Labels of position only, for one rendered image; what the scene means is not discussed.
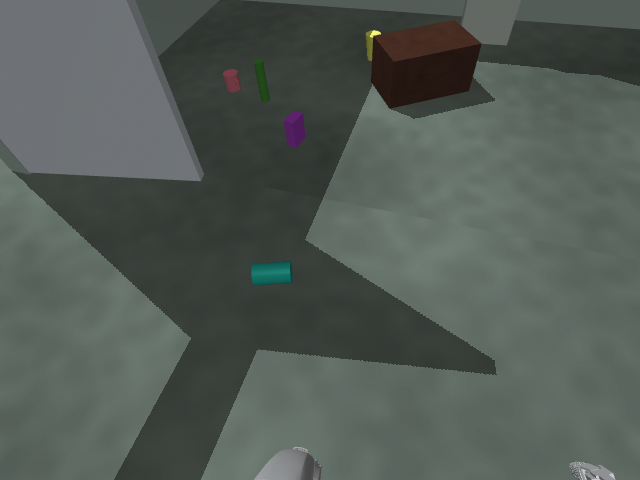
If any right robot hand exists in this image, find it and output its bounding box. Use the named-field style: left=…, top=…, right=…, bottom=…
left=569, top=461, right=615, bottom=480

